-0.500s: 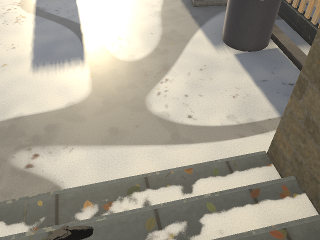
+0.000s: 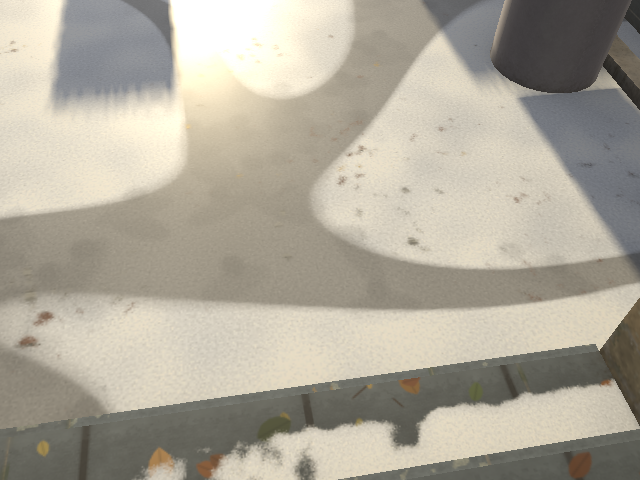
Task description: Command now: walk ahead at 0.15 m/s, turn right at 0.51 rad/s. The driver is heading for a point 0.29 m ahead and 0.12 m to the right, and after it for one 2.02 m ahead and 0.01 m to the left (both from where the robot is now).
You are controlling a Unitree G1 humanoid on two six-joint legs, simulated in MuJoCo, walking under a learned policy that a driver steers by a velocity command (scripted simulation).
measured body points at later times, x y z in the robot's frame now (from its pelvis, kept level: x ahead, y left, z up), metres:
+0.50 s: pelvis +0.06 -0.05 -0.02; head +0.07 -0.08 +0.43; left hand +0.31 +0.12 -0.10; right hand +0.09 -0.36 -0.14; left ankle +0.08 +0.11 -0.64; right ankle +0.08 -0.13 -0.73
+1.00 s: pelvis +0.03 -0.01 -0.02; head +0.05 +0.00 +0.43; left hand +0.16 +0.28 -0.12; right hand +0.22 -0.26 -0.09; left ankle +0.01 +0.09 -0.72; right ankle +0.08 -0.13 -0.73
